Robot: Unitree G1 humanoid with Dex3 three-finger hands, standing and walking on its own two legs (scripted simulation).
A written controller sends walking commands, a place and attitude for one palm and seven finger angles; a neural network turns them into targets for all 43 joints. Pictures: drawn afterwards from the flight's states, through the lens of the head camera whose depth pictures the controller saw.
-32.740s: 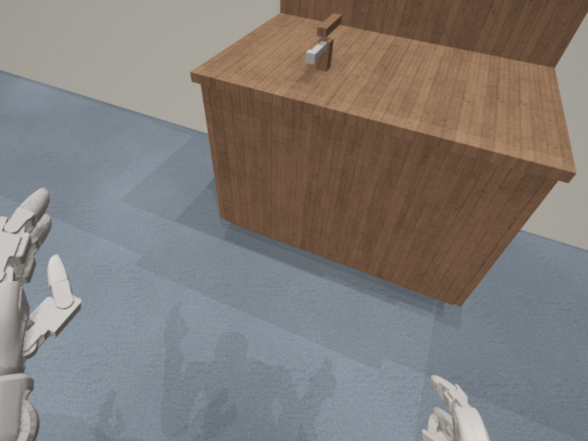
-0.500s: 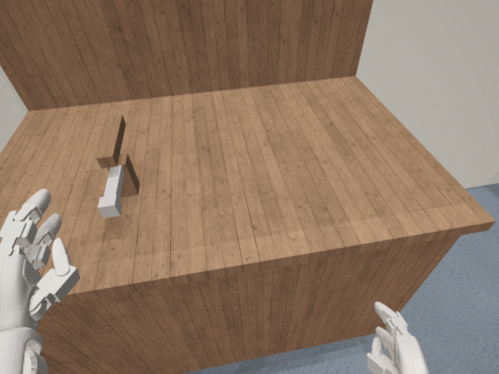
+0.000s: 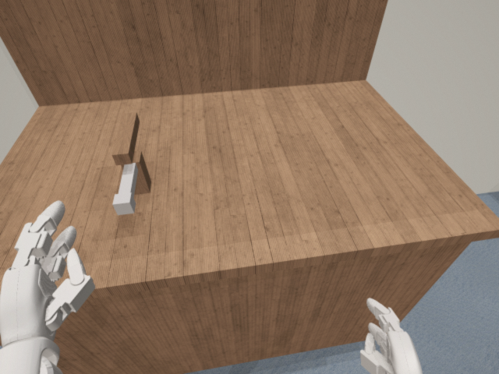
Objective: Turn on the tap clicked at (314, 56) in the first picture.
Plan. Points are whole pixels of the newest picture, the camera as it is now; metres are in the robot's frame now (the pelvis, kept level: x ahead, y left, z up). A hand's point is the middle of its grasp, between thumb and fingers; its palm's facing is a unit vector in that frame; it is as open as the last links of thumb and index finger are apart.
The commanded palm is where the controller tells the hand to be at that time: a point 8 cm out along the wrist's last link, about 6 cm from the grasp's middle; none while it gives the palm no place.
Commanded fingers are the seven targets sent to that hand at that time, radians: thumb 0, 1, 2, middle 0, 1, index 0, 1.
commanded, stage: turn the palm inward beside the body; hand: left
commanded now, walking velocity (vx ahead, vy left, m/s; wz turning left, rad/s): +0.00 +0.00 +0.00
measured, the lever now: (124, 203) +0.35 +0.27 +0.09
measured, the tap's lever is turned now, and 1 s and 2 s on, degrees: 0 0 0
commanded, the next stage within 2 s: reach beside the lever's end, fingers flat in 0.46 s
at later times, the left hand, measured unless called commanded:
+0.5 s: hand (99, 280) +0.18 +0.22 +0.14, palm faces +0.47 -0.88 -0.11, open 7.4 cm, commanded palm +0.13 +0.26 +0.15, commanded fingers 0.00 0.90 0.90 -0.20 -0.30 -0.20 -0.30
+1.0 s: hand (105, 263) +0.21 +0.23 +0.13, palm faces +0.48 -0.87 -0.11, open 7.4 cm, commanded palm +0.17 +0.27 +0.13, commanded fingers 0.00 0.90 0.90 -0.20 -0.29 -0.20 -0.29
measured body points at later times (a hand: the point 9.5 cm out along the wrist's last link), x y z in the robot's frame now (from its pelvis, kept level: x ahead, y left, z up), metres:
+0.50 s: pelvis +0.00 -0.01 +0.00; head -0.01 -0.03 +0.45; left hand +0.15 +0.26 +0.15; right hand +0.21 -0.23 -0.06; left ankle +0.02 +0.13 -0.72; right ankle +0.00 -0.09 -0.72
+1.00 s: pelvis +0.00 -0.02 +0.00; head +0.00 -0.04 +0.45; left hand +0.18 +0.27 +0.14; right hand +0.20 -0.24 -0.07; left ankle +0.02 +0.13 -0.72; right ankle +0.00 -0.09 -0.72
